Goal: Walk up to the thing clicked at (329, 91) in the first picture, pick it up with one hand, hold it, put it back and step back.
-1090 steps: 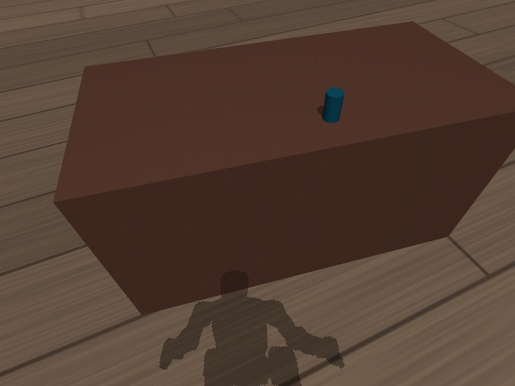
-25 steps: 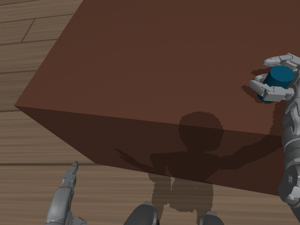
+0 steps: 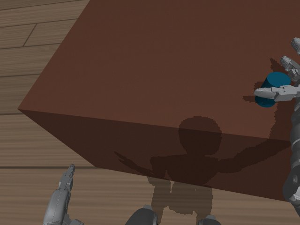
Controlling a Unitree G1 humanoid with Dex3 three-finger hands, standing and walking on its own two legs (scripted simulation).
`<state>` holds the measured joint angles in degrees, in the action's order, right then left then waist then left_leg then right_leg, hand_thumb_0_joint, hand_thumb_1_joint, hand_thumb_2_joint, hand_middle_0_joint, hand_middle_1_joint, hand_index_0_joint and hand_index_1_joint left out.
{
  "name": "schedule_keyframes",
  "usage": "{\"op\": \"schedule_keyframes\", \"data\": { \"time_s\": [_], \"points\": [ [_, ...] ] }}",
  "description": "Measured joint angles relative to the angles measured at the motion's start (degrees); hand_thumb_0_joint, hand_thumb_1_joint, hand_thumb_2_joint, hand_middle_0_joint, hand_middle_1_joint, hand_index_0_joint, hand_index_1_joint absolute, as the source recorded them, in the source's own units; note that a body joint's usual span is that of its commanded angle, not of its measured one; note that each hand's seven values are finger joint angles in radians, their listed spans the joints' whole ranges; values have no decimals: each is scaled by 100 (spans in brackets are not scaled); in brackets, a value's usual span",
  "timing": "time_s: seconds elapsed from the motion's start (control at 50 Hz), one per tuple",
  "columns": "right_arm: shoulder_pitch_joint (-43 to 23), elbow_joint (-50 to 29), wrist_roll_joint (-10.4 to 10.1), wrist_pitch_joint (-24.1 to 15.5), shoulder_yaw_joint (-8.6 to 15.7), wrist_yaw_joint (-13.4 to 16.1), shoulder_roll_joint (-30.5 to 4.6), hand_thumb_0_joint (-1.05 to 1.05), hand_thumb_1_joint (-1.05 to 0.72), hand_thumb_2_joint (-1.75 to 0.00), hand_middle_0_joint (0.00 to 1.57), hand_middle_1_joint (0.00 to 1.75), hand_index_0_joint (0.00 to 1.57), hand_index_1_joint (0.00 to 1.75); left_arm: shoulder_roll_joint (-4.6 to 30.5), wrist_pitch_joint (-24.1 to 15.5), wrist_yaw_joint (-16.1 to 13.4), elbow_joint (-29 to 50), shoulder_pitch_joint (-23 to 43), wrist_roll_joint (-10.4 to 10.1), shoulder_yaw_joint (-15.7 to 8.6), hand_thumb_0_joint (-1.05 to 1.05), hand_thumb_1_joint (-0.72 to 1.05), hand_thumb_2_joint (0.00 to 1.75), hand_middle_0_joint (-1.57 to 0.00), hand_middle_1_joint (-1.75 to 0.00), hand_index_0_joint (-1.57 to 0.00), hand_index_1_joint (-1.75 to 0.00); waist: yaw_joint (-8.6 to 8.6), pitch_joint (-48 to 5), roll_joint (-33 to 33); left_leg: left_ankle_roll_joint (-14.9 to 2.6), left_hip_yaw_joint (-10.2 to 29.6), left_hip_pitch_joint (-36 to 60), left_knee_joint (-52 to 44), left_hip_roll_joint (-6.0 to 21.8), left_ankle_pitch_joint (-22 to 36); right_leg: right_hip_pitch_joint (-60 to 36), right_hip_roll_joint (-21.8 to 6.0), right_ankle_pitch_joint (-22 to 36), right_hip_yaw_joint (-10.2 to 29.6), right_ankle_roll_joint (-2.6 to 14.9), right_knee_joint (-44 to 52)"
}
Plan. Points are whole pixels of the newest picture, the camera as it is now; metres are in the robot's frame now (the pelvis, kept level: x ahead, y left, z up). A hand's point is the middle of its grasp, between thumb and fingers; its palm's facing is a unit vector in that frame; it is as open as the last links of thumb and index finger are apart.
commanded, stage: withdraw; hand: right
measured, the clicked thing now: (271, 90) +0.49 -0.22 +0.04
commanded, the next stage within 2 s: rise in 0.10 s
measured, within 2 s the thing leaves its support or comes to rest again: neither
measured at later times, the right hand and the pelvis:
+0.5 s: hand out of the picture +0.47 -0.32 +0.16, palm faces +0.35 +0.90 -0.26, open 17.4 cm; pelvis +0.03 +0.00 +0.05, yaw -1 degrees
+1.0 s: hand out of the picture +0.27 -0.28 +0.14, palm faces +0.36 +0.87 -0.34, open 17.5 cm; pelvis +0.04 -0.01 +0.06, yaw -2 degrees
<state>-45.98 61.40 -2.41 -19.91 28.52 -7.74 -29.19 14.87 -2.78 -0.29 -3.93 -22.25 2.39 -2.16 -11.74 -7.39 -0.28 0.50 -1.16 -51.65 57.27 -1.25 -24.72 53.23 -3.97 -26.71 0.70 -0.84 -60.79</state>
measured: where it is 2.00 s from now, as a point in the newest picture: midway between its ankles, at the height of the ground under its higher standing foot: outside the picture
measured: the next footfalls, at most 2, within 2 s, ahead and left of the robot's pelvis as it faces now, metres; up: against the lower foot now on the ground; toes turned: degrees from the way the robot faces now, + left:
none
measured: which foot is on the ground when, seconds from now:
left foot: down 0.00-1.00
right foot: down 0.00-1.00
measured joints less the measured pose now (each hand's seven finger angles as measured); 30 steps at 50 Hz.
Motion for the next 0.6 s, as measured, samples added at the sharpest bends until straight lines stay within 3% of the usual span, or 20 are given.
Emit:
{"op": "schedule_keyframes", "data": {
  "time_s": [0.14, 0.24, 0.26, 0.34, 0.38, 0.48, 0.56, 0.6],
  "points": [
    [-129, -43, -142, 423, -48, -245, -356, -2, 40, -16, 22, 19, 22, 19, -16, 19, -104, -598, 78, -142, 129, -1, -51, 4, -5, -6, -6, -4, 198, -20, 72, 8, 19, 593, -486, 21, 126, -591, 24, 127, -35, 6, 484],
    [-233, 60, -322, 762, -249, -542, -509, -1, 44, -11, 15, 12, 15, 13, -54, -84, -161, -969, 170, -230, 263, -1, -52, 4, -5, -5, -6, -4, 365, -52, 130, 23, 14, 967, -790, 67, 198, -961, 74, 223, -41, 23, 809],
    [-230, 72, -215, 822, -346, -534, -530, -1, 45, -10, 14, 11, 14, 12, -64, -86, -162, -1005, 189, -251, 274, -1, -53, 4, -5, -5, -6, -4, 408, -36, 125, 26, 27, 1051, -850, 74, 214, -1055, 81, 243, -57, 25, 883],
    [-60, 60, 108, 1185, -754, -241, -555, -1, 48, -7, 10, 8, 10, 9, -86, -33, -115, -1055, 196, -326, 225, -1, -53, 5, -6, -6, -6, -5, 549, 67, 128, 49, 77, 1413, -1164, 110, 313, -1451, 119, 360, -119, 44, 1246],
    [91, -60, 247, 1349, -810, -101, -535, -1, 49, -6, 9, 7, 9, 8, -68, 21, -87, -1050, 172, -360, 211, -1, -53, 5, -6, -6, -6, -5, 599, 114, 103, 58, 104, 1559, -1302, 127, 359, -1618, 137, 417, -151, 51, 1414],
    [362, -265, 452, 1536, -569, 304, -660, -2, 53, -4, 8, 6, 8, 6, 3, 92, -49, -1227, 135, -420, 128, -1, -53, 5, -6, -6, -7, -5, 671, 214, 28, 57, 132, 1885, -1585, 137, 437, -1964, 149, 499, -189, 46, 1720],
    [541, -354, 431, 1573, -427, 600, -849, -2, 55, -4, 7, 5, 7, 6, 43, 133, -48, -1618, 193, -433, 66, -1, -52, 5, -5, -6, -6, -4, 771, 214, 24, 53, 129, 2083, -1786, 127, 491, -2144, 140, 533, -190, 38, 1883],
    [679, -434, 393, 1575, -489, 694, -880, -2, 56, -4, 7, 5, 7, 6, 35, 162, -34, -1730, 222, -442, 72, -1, -52, 5, -5, -5, -6, -4, 842, 207, 45, 53, 115, 2182, -1872, 127, 510, -2227, 141, 543, -179, 37, 1943]
  ]
}}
